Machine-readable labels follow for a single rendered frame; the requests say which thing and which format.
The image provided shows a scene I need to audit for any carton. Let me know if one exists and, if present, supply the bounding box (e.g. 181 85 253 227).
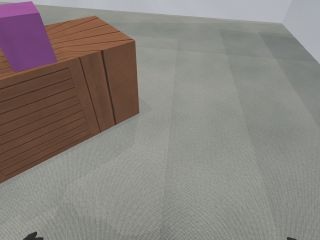
0 1 58 72

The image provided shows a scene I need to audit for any pedestal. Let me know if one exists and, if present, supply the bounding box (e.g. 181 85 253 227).
0 16 140 184

